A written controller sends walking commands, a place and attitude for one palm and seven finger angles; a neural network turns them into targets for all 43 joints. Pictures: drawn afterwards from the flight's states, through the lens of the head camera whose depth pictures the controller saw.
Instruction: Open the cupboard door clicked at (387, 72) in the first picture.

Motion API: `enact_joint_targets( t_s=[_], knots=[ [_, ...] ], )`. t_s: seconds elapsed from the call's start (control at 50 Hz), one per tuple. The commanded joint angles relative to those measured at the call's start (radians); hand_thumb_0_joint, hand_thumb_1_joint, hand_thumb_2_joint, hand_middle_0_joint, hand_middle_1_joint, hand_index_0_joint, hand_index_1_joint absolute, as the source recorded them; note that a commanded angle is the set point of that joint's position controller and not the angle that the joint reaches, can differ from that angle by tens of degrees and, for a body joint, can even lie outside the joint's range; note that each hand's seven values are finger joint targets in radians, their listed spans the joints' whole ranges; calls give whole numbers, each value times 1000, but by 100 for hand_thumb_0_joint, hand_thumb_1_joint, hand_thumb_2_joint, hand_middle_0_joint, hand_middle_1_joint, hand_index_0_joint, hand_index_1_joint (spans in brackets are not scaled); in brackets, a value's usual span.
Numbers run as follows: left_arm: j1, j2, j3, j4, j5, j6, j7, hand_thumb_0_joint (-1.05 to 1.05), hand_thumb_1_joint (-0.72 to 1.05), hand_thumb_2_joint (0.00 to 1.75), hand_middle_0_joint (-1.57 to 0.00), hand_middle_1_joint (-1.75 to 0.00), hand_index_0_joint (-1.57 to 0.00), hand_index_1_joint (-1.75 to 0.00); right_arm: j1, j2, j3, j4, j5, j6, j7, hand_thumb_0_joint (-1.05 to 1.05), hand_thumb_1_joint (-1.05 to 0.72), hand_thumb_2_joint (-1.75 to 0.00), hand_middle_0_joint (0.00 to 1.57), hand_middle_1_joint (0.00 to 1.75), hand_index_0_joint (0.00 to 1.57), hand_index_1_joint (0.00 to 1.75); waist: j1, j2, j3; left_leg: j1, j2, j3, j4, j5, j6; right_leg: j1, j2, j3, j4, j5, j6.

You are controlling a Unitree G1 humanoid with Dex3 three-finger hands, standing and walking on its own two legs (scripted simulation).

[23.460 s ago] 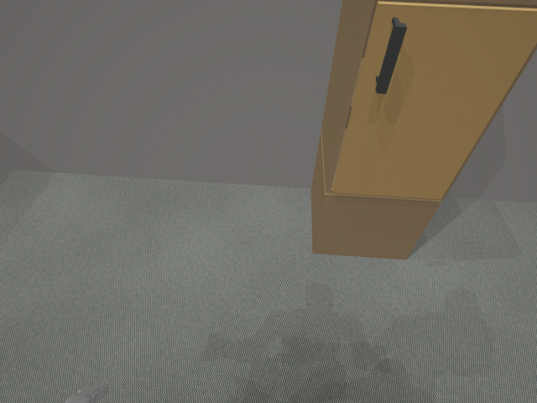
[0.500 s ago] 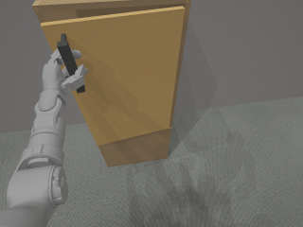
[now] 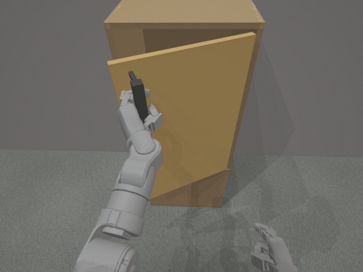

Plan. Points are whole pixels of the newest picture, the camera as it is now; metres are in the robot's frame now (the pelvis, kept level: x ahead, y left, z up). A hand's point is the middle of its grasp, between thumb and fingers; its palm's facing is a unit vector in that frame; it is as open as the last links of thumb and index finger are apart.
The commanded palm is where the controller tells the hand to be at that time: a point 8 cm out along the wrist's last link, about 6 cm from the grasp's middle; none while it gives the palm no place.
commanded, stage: pull the door open along its arc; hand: left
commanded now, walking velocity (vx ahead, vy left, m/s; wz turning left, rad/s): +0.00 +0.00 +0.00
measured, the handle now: (139, 105) +0.45 +0.13 +0.15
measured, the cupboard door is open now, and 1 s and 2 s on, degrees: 26 40 45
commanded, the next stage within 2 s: open thumb and fingers to let go in 0.58 s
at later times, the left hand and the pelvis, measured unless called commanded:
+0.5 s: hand (176, 139) +0.34 +0.03 +0.16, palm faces +0.30 -0.95 +0.03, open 6.3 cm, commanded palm +0.27 +0.06 +0.15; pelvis +0.00 +0.00 +0.00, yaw -1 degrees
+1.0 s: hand (173, 141) +0.34 +0.04 +0.15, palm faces +0.35 -0.94 -0.05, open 8.5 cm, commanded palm +0.29 +0.05 +0.15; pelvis +0.00 +0.01 +0.00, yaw +1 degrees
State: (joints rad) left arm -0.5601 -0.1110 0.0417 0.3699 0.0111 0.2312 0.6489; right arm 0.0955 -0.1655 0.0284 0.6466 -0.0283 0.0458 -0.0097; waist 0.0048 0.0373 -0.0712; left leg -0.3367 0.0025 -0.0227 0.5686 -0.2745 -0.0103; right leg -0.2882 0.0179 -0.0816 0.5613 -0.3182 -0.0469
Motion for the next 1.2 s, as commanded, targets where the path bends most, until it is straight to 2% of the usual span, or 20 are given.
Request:
enact_joint_targets(
  t_s=[0.0, 0.08, 0.2, 0.32, 0.34, 0.42, 0.48, 0.5, 0.58, 0.66, 0.68, 0.74, 0.76, 0.82, 0.88, 0.98, 1.06, 1.1, 1.16, 1.18],
  knots=[
    [-463, 56, -36, -180, 41, -74, -10, 0, 90, 90, -40, -135, -40, -135, -11, -110, -45, -89, -10, -16, -26, 0, -90, -90, 20, 30, 20, 30, -43, -122, -267, 132, -15, 18, -29, 229, 23, 78, -36, 64, -93, 346, 34],
    [-426, 51, -47, -176, 33, -109, -44, 0, 90, 90, -40, -135, -40, -135, -2, -106, -46, -90, -9, -15, -34, 0, -90, -90, 20, 30, 20, 30, -29, -100, -267, 131, -18, 21, -32, 240, 26, 101, -38, 65, -92, 377, 32],
    [-264, 16, -67, -262, -13, -133, -76, 0, 90, 90, -40, -135, -40, -135, -12, -112, -51, -112, -4, -31, -34, 0, -90, -90, 20, 30, 20, 30, 2, -145, -268, 147, -15, 27, -57, 251, 28, 164, -40, 62, -113, 408, 38],
    [-64, -57, -154, -429, -1, -133, -62, 0, 90, 90, -40, -135, -40, -135, -51, -105, -61, -132, -4, -50, -13, 0, -90, -90, 20, 30, 20, 30, 29, -138, -221, 198, -3, 32, -65, 281, 27, 175, -38, 47, -136, 375, 27],
    [-39, -72, -176, -478, 5, -130, -55, 0, 90, 90, -40, -135, -40, -135, -60, -100, -61, -137, -4, -53, -6, 0, -90, -90, 20, 30, 20, 30, 32, -121, -219, 207, -3, 33, -66, 288, 26, 178, -39, 47, -136, 374, 25],
    [121, -148, -261, -588, 29, -96, -26, 0, 90, 90, -40, -135, -40, -135, -99, -85, -67, -147, -9, -53, 25, 0, -90, -90, 20, 30, 20, 30, 40, -135, -161, 225, 0, 33, -51, 288, 23, 165, -44, 45, -167, 335, 20],
    [204, -223, -345, -662, 54, -48, 7, 0, 90, 90, -40, -135, -40, -135, -125, -71, -64, -146, -10, -42, 56, 0, -90, -90, 20, 30, 20, 30, 37, -102, -131, 243, 4, 27, -34, 297, 19, 138, -43, 42, -173, 295, 8],
    [235, -218, -338, -688, 47, -26, 17, 0, 90, 90, -40, -135, -40, -135, -135, -69, -61, -148, -8, -33, 65, 0, -90, -90, 20, 30, 20, 30, 44, -101, -140, 246, 4, 26, -31, 300, 15, 146, -44, 40, -174, 298, 6],
    [119, -190, -300, -634, 24, 43, 44, 0, 90, 90, -40, -135, -40, -135, -193, -64, -42, -121, -5, 0, 63, 0, -90, -90, 20, 30, 20, 30, 39, -125, -85, 233, -8, 23, -31, 239, 14, 102, -46, 55, -215, 200, 11],
    [-38, -140, -242, -521, 11, 57, 47, 0, 90, 90, -40, -135, -40, -135, -206, -59, -30, -92, 0, 21, 42, 0, -90, -90, 20, 30, 20, 30, 33, -149, -77, 224, -17, 18, -37, 232, 20, 90, -49, 62, -212, 211, 17],
    [-48, -142, -235, -509, 13, 59, 48, 0, 83, 87, -40, -134, -40, -134, -204, -57, -29, -91, -3, 24, 40, 0, -90, -90, 20, 30, 20, 30, 37, -156, -96, 227, -17, 16, -40, 239, 20, 100, -48, 58, -203, 224, 17],
    [-15, -182, -243, -486, 15, 66, 56, 0, 62, 78, -38, -132, -38, -132, -205, -51, -29, -90, -5, 32, 43, 0, -90, -90, 20, 30, 20, 30, 46, -110, -133, 234, -12, 17, -36, 274, 14, 115, -47, 45, -166, 289, 11],
    [-30, -220, -271, -488, 20, 70, 62, 0, 55, 75, -38, -131, -38, -131, -200, -51, -29, -88, -7, 32, 49, 0, -90, -90, 20, 30, 20, 30, 40, -104, -147, 238, -9, 12, -31, 295, 12, 114, -45, 36, -144, 320, 8],
    [-22, -262, -318, -492, 34, 68, 55, 0, 34, 66, -36, -129, -36, -129, -182, -54, -34, -94, -8, 31, 60, 0, -90, -90, 20, 30, 20, 30, 28, -113, -170, 242, 4, 4, -29, 326, 8, 111, -37, 19, -107, 362, 4],
    [-85, -269, -353, -519, 44, 51, 44, 0, 13, 57, -35, -127, -35, -127, -171, -60, -39, -99, -5, 24, 62, 0, -90, -90, 20, 30, 20, 30, 12, -106, -189, 244, 9, -4, -21, 318, 9, 93, -32, 16, -90, 341, 4],
    [-136, -288, -396, -531, 48, 25, 36, 0, -22, 42, -32, -123, -32, -123, -162, -58, -41, -102, -2, -4, 60, 0, -90, -90, 20, 30, 20, 30, 5, -94, -199, 240, 15, -20, -17, 291, 8, 65, -24, 7, -73, 280, 1],
    [-142, -237, -331, -494, 34, 26, 55, 0, -50, 30, -30, -120, -30, -120, -171, -62, -39, -95, -4, -6, 50, 0, -90, -90, 20, 30, 20, 30, 24, -120, -215, 216, 6, -15, -29, 252, 8, 83, -23, 12, -90, 226, 2],
    [-145, -246, -339, -500, 38, 24, 63, 0, -50, 30, -30, -120, -30, -120, -169, -62, -40, -93, -6, -10, 49, 0, -90, -90, 20, 30, 20, 30, 19, -126, -211, 218, 6, -10, -23, 257, 12, 81, -28, 18, -100, 230, 4],
    [-96, -247, -338, -503, 44, 19, 62, 0, -50, 30, -27, -105, -27, -105, -160, -61, -43, -96, -7, -11, 52, 0, -90, -90, 20, 30, 20, 30, 29, -101, -216, 216, 8, -8, -26, 276, 8, 96, -26, 15, -91, 251, -1],
    [-103, -250, -341, -493, 45, 17, 63, 0, -50, 30, -27, -100, -27, -100, -159, -62, -43, -94, -8, -13, 52, 0, -90, -90, 20, 30, 20, 30, 24, -115, -203, 212, 7, -6, -25, 266, 9, 90, -28, 16, -100, 237, 1]
  ],
)
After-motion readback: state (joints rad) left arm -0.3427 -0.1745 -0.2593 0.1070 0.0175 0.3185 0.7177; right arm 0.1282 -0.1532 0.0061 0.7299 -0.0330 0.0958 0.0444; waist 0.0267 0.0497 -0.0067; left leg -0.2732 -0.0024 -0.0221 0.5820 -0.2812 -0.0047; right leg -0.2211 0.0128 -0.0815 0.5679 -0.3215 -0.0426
